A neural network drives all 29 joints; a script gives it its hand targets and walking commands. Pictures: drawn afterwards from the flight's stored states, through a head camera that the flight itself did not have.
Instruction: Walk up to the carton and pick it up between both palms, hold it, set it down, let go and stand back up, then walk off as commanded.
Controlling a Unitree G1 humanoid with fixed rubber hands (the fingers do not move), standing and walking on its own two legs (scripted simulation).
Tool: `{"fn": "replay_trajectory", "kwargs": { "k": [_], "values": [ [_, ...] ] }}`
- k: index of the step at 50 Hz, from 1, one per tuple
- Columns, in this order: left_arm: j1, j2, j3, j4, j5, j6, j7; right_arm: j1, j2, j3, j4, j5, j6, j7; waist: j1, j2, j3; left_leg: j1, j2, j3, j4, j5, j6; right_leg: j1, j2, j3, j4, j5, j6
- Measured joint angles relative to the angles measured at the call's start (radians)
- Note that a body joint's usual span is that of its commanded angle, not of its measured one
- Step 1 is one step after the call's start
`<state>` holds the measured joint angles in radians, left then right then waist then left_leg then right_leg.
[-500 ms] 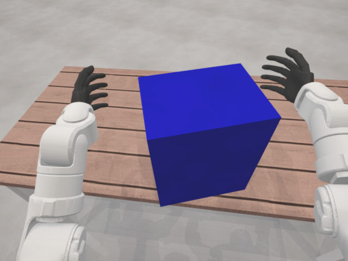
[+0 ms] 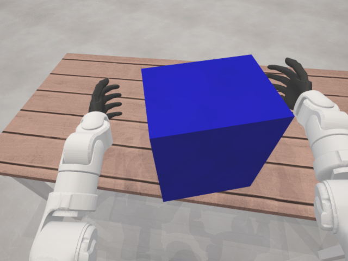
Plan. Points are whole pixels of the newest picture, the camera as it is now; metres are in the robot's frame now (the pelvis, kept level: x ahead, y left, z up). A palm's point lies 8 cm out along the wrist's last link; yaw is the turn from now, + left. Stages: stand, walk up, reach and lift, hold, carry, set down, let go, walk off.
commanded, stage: reach and lift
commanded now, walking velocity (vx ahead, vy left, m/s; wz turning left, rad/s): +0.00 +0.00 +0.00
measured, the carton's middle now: (203, 135) +0.42 +0.02 +0.05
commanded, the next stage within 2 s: none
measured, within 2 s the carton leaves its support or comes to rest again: neither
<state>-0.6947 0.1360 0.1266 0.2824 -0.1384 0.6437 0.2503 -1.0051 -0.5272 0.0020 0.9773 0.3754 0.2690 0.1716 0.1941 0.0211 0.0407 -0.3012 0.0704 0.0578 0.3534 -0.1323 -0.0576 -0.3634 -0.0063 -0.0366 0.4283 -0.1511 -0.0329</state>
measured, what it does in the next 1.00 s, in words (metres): stands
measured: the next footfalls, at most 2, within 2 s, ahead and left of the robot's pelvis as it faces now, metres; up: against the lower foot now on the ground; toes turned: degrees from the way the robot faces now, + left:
none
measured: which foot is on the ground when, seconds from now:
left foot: down 0.00-1.00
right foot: down 0.00-1.00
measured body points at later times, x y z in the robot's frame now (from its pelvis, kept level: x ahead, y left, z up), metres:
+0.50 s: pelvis +0.02 +0.00 +0.00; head +0.08 -0.01 +0.45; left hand +0.39 +0.23 +0.09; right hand +0.51 -0.18 +0.10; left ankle +0.02 +0.16 -0.74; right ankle +0.04 -0.10 -0.74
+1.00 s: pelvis +0.02 +0.00 +0.00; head +0.08 -0.01 +0.45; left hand +0.39 +0.20 +0.09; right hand +0.50 -0.14 +0.09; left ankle +0.02 +0.16 -0.74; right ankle +0.04 -0.10 -0.74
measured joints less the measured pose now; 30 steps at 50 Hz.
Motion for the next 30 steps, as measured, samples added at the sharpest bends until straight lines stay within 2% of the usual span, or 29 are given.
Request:
{"fn": "replay_trajectory", "kwargs": {
  "k": [7,16,23,30],
  "values": [
    [0.061,-0.052,0.000,0.050,0.040,-0.142,-0.020,0.079,0.000,0.000,0.016,0.000,-0.105,0.002,0.000,0.001,0.016,-0.002,0.001,0.000,0.003,-0.005,0.000,0.000,0.001,0.000,-0.001,-0.003,0.000],
    [0.113,-0.091,0.000,0.115,0.041,-0.336,-0.024,0.125,0.000,0.008,0.021,0.000,-0.233,0.011,0.005,0.004,0.019,-0.011,0.008,0.000,0.023,-0.025,0.000,0.000,0.007,0.000,-0.001,-0.012,0.000],
    [0.115,-0.108,0.000,0.151,0.046,-0.365,-0.027,0.125,0.000,0.036,0.086,0.000,-0.266,0.011,0.018,0.004,-0.024,-0.012,0.008,0.000,0.025,-0.037,0.000,0.000,0.007,0.000,-0.003,-0.022,0.000],
    [0.123,-0.138,0.000,0.152,0.089,-0.398,-0.048,0.126,0.013,0.051,0.113,0.000,-0.310,0.011,0.019,0.005,-0.031,-0.013,0.008,0.000,0.025,-0.039,0.000,0.000,0.007,0.000,-0.004,-0.024,0.000]
  ]
}}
